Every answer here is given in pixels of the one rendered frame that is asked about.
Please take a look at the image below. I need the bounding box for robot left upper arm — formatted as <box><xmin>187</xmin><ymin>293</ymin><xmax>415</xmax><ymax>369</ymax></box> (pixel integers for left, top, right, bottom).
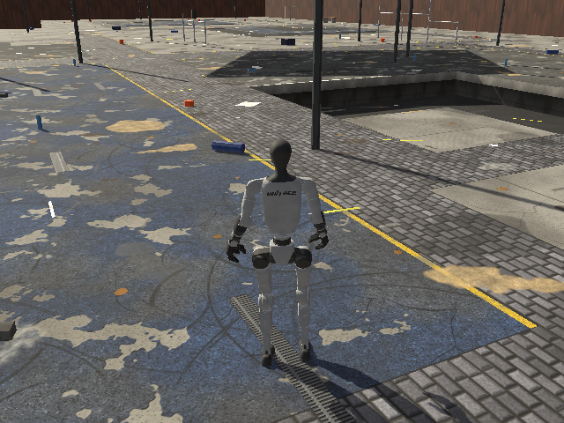
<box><xmin>238</xmin><ymin>178</ymin><xmax>263</xmax><ymax>227</ymax></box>

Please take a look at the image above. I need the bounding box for robot left hand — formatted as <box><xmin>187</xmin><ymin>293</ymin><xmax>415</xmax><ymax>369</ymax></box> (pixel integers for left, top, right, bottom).
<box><xmin>226</xmin><ymin>243</ymin><xmax>246</xmax><ymax>263</ymax></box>

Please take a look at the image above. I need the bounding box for left robot forearm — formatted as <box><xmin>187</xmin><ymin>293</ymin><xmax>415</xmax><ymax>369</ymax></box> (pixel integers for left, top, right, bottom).
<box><xmin>228</xmin><ymin>214</ymin><xmax>247</xmax><ymax>247</ymax></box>

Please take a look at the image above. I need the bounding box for robot head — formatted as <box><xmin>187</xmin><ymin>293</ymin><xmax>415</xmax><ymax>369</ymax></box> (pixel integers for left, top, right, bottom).
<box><xmin>266</xmin><ymin>139</ymin><xmax>296</xmax><ymax>182</ymax></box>

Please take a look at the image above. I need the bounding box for robot right shin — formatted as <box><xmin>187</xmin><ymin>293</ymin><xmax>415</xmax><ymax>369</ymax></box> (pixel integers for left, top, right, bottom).
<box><xmin>298</xmin><ymin>289</ymin><xmax>310</xmax><ymax>349</ymax></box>

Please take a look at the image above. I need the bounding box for robot right upper arm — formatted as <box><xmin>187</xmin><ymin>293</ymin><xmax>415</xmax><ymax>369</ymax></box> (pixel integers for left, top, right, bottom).
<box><xmin>300</xmin><ymin>177</ymin><xmax>323</xmax><ymax>224</ymax></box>

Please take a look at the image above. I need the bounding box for robot right hand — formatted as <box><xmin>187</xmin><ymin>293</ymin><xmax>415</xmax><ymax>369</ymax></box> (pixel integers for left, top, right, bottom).
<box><xmin>308</xmin><ymin>234</ymin><xmax>329</xmax><ymax>249</ymax></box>

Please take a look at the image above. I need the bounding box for right robot forearm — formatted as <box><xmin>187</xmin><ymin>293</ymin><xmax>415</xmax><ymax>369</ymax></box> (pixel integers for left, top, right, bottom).
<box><xmin>314</xmin><ymin>211</ymin><xmax>327</xmax><ymax>238</ymax></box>

